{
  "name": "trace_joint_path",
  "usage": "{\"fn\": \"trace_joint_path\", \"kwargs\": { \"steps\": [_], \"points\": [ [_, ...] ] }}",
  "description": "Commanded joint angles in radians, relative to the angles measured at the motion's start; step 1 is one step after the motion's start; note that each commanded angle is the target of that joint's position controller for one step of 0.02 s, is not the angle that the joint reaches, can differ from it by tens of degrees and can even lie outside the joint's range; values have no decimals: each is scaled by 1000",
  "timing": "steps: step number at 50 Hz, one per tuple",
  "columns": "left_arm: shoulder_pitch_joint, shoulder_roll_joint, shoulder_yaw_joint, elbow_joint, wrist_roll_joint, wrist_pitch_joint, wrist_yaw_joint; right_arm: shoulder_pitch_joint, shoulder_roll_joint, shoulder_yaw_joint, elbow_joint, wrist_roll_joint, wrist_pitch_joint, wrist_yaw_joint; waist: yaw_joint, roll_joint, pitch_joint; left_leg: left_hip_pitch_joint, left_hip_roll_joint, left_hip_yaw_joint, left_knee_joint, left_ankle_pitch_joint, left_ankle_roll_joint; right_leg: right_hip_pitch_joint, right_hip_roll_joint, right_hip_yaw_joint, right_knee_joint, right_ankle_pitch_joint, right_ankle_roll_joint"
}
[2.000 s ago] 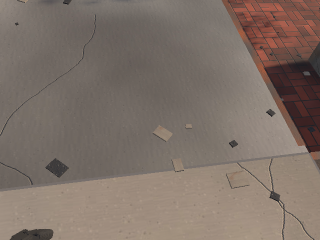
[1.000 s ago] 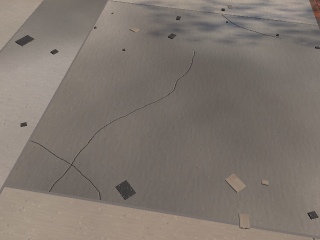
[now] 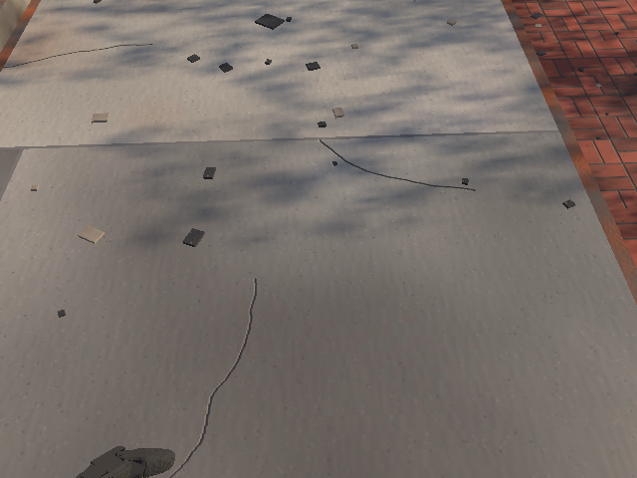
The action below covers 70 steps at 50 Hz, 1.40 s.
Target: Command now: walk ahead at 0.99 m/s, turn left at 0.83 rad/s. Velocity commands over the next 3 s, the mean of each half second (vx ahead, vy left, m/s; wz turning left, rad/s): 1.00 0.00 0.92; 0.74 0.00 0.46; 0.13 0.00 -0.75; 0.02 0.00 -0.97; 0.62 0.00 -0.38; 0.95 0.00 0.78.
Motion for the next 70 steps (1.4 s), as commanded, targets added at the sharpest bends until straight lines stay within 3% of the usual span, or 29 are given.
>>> {"fn": "trace_joint_path", "kwargs": {
  "steps": [1,4,8,10,11,12,13,14,16,21,28,30,32,34,35,36,37,38,40,44,50,53,56,57,58,59,60,62,70],
  "points": [
    [-32,119,33,-84,24,2,14,-143,-125,-32,-112,24,-26,-24,77,-35,92,-237,202,-334,-278,-17,161,12,-7,-89,-257,128,56],
    [-166,65,23,-139,9,-2,11,-85,-156,-46,-73,40,-19,-38,-9,40,58,-374,158,-288,-264,-69,74,278,59,-131,-550,432,90],
    [-184,148,70,-147,-48,-7,21,-41,-139,-51,-41,51,-5,-47,-20,105,11,-93,198,-391,-115,-98,18,292,59,-43,-723,397,103],
    [-26,203,110,-118,-59,-17,24,-61,-146,-55,-43,32,10,-43,87,119,-98,18,200,-376,121,175,-33,434,59,-61,-724,262,64],
    [207,223,126,-83,-64,-10,30,-105,-119,-42,-71,1,15,-33,211,118,-265,-61,186,-326,388,239,-72,699,-26,-32,-622,167,25],
    [408,285,136,-41,-59,6,36,-48,18,0,-100,-38,12,-29,219,-132,-426,-256,127,-228,751,-295,-81,1003,-207,215,-609,-31,-4],
    [370,352,146,-16,-16,10,9,110,34,24,-154,71,-4,-25,92,-623,-521,-587,125,-139,1042,-370,-108,1136,-445,879,-878,-510,-188],
    [292,223,131,-61,-13,19,11,22,-65,11,-112,81,8,-40,149,-358,-347,-673,217,-108,1105,-247,-120,1012,-378,815,-942,-686,-165],
    [245,167,116,-28,-1,36,16,-197,-116,-6,-143,24,19,-34,169,-4,-112,-641,276,-39,1046,-137,-122,743,-281,407,-917,-220,-105],
    [203,77,99,83,-20,26,5,-268,-33,2,-211,42,51,-2,83,-74,9,-627,386,-22,909,-97,-103,540,-204,21,-961,172,-96],
    [226,184,115,140,-5,25,23,-479,-49,15,-269,26,27,42,110,24,125,-597,332,123,517,236,-97,521,-162,-303,-1067,468,-36],
    [253,234,121,154,-3,31,31,-514,-62,8,-280,29,17,57,99,-6,96,-434,250,224,386,256,-57,545,-148,-376,-1013,863,13],
    [276,294,134,161,-6,49,50,-455,-115,-19,-274,36,20,60,30,-107,20,-291,157,289,374,164,-28,622,-172,-397,-841,1352,27],
    [181,319,143,120,-10,62,56,-78,-226,-83,-181,43,41,45,-178,-154,-154,142,130,235,356,99,45,494,-201,-366,-413,1534,7],
    [123,276,133,95,-23,50,50,130,-262,-108,-109,45,50,25,-260,-33,-187,455,193,101,199,208,98,257,-90,-371,-21,926,18],
    [208,77,74,48,4,11,33,35,-290,-88,-120,7,43,11,-71,370,-180,624,332,-230,197,433,159,-82,88,-287,381,-246,33],
    [320,124,60,26,-48,-22,17,-35,-254,-75,-191,-41,25,2,-22,298,-459,735,553,-669,6,113,334,-206,74,-48,486,-271,11],
    [222,206,78,51,-77,-25,20,-33,-183,-65,-178,-33,14,5,-67,58,-363,577,535,-650,-110,65,265,-181,27,-41,392,-166,-6],
    [171,185,81,68,-67,7,38,-211,-139,-42,-176,-18,-17,14,48,-139,-102,184,496,-398,-119,360,188,-102,-60,-79,234,-91,20],
    [229,127,80,119,-46,81,30,-260,-94,-21,-103,-25,-48,5,104,-6,-15,-142,389,-32,-183,665,83,86,-85,-100,-19,13,60],
    [34,70,66,66,-28,58,-25,-245,-118,-21,-55,-24,-23,-63,8,40,-64,37,303,221,-150,601,-44,75,-9,-212,-537,563,67],
    [38,113,85,37,-27,61,-67,-249,-141,-31,-46,-20,20,-81,15,77,-78,162,371,219,-47,641,-56,47,6,-233,-596,471,35],
    [265,185,126,69,-18,75,-70,-321,-147,-39,-84,-11,61,-99,134,87,-154,154,382,227,268,856,-84,223,90,-270,-589,265,-35],
    [399,220,145,91,-16,74,-54,-350,-134,-33,-102,-7,64,-96,213,14,-196,42,323,225,522,671,-123,407,80,-194,-691,399,-80],
    [326,293,152,69,-14,68,-31,-247,-17,-4,-120,-52,60,-71,78,-290,-187,-222,131,210,814,-309,-188,566,-98,116,-660,894,-186],
    [248,330,154,-3,28,65,-27,-122,-40,3,-130,-32,53,-46,29,-340,-390,-463,0,-6,1113,-496,-235,791,-281,655,-802,688,-424],
    [179,279,153,-53,14,77,-24,-159,-144,-12,-112,-17,43,-32,79,-145,-423,-477,84,-107,1124,-397,-205,769,-273,623,-856,422,-384],
    [119,195,129,-70,-34,104,-5,-321,-130,-13,-145,-24,49,-39,63,76,-215,-491,142,-90,967,-274,-189,516,-174,450,-895,182,-282],
    [90,233,156,-91,-36,178,52,-360,-81,-15,-108,-11,65,-58,52,-76,-193,-313,126,-76,438,-127,-255,346,-21,307,-872,258,-172]
  ]
}}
